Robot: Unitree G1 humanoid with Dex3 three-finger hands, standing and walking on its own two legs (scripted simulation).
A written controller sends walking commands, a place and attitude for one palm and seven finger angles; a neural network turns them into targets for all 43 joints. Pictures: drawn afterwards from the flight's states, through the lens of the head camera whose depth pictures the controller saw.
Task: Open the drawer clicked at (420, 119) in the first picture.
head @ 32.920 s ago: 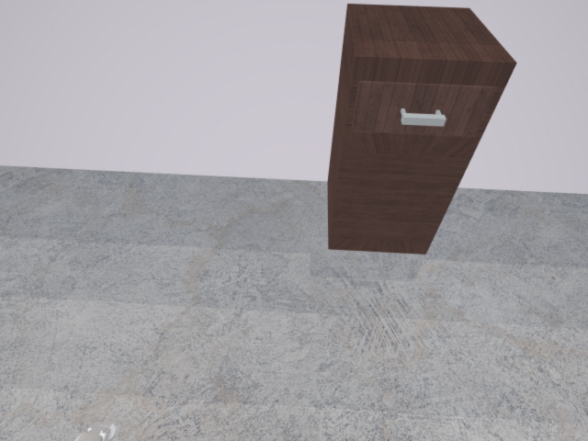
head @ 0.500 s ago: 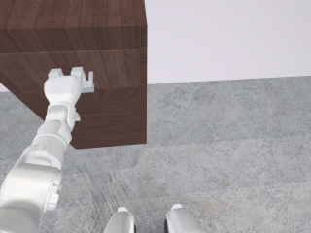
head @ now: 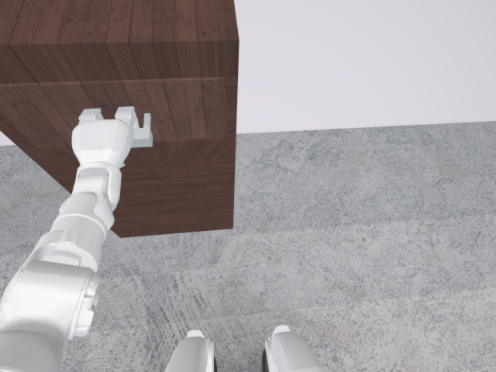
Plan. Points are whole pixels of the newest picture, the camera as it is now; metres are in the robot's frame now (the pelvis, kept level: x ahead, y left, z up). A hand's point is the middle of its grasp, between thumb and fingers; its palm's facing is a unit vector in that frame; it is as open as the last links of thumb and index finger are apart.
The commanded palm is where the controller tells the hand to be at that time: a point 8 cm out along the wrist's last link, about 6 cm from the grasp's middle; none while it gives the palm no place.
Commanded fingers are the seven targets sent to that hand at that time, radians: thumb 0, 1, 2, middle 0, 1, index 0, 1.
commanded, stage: pull the drawer open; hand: left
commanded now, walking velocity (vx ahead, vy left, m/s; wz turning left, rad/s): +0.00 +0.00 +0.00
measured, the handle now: (116, 129) +0.53 +0.21 +0.00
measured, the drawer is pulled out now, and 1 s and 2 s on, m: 0.00 0.11 0.22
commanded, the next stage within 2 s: none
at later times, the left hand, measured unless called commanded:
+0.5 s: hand (114, 174) +0.45 +0.21 -0.02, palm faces -0.05 -0.03 -1.00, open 5.5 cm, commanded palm +0.41 +0.20 +0.03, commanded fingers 0.00 0.90 0.90 -0.40 -1.35 -0.40 -1.35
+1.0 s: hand (110, 216) +0.37 +0.21 -0.02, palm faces -0.03 -0.02 -1.00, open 5.5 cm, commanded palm +0.34 +0.20 +0.03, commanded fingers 0.00 0.90 0.90 -0.40 -1.35 -0.40 -1.35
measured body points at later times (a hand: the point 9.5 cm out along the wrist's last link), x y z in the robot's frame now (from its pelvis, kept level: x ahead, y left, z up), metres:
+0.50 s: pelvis +0.02 +0.00 +0.01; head +0.13 +0.00 +0.45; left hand +0.45 +0.21 +0.03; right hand +0.06 -0.26 -0.12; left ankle +0.00 +0.10 -0.66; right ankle +0.01 -0.13 -0.66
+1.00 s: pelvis +0.02 -0.01 +0.02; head +0.10 -0.02 +0.47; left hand +0.37 +0.20 +0.03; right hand +0.15 -0.26 -0.11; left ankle +0.00 +0.10 -0.66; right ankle +0.01 -0.13 -0.66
